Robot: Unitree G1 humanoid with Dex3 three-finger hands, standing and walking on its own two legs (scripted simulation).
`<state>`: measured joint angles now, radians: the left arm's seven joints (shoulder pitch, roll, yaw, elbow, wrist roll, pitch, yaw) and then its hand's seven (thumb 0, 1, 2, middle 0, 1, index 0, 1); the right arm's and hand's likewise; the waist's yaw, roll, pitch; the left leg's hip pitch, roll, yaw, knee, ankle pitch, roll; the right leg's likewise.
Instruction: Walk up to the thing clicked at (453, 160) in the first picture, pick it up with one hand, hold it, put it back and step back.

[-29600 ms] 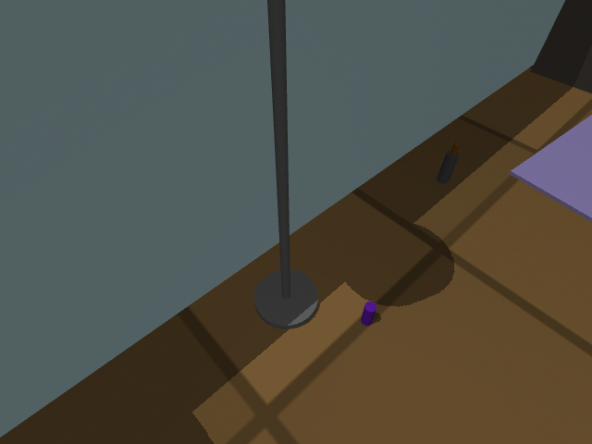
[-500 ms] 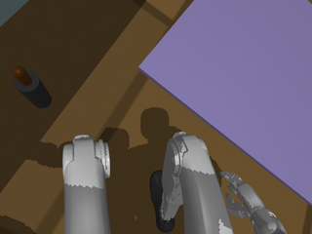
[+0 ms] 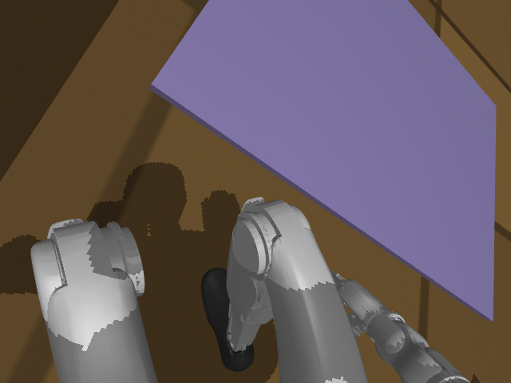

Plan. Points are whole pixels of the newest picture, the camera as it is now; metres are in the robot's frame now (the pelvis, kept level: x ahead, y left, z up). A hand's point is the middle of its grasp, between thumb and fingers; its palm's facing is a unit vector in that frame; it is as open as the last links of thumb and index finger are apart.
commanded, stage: close in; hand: left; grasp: from above
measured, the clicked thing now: out of the picture +0.45 +0.34 -0.18
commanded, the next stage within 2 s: rest palm in 0.86 s
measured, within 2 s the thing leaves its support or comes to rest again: neither
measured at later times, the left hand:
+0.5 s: hand out of the picture +0.41 +0.33 -0.15, palm faces +0.34 -0.94 +0.03, open 17.7 cm
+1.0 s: hand out of the picture +0.41 +0.31 -0.15, palm faces +0.36 -0.93 +0.02, open 17.6 cm
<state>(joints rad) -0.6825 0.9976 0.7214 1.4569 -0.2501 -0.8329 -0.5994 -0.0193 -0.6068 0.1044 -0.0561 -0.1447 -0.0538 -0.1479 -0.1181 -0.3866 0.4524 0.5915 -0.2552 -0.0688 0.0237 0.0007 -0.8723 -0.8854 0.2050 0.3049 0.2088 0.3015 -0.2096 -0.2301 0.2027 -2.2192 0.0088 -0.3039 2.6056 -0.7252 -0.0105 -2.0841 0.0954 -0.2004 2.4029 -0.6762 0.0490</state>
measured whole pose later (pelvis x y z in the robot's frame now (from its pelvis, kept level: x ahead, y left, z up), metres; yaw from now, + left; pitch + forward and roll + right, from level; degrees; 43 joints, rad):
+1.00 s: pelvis -0.01 +0.00 -0.01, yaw -1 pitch +14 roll -15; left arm -0.61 0.77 0.56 1.30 -0.15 -0.99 -0.15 -0.02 -0.58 0.12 -0.03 -0.08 -0.03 -0.08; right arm -0.13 -0.38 0.44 0.57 -0.31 0.03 0.13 0.00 -0.91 -0.90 0.20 0.30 0.21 0.30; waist -0.23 -0.23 0.24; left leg -2.22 0.01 -0.34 2.64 -0.70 -0.02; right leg -2.09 0.10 -0.22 2.43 -0.63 0.07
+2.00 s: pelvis -0.01 +0.00 -0.01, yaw -1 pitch +14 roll -15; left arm -0.64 0.83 0.59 1.34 -0.10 -1.00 -0.07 -0.03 0.21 0.65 -0.58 -0.70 -0.66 -0.69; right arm -0.14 -0.37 0.46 0.57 -0.32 0.06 0.13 0.00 -0.85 -0.88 0.20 0.30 0.21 0.30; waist -0.24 -0.24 0.27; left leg -2.22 0.01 -0.35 2.65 -0.70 -0.03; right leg -2.10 0.10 -0.23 2.42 -0.63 0.06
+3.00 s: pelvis +0.01 -0.01 +0.06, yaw +6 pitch +30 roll -8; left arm -0.38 0.47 0.38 0.58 -0.18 -0.53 -0.15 -0.04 -0.04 0.96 -0.77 -1.03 -0.88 -1.07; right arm 0.05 -0.28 0.10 0.61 -0.05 0.08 0.07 0.00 -0.86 -0.88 0.20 0.30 0.21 0.30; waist -0.08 -0.03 -0.11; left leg -2.18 0.01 -0.16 2.34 -0.69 -0.02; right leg -2.09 0.03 -0.10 2.26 -0.69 0.03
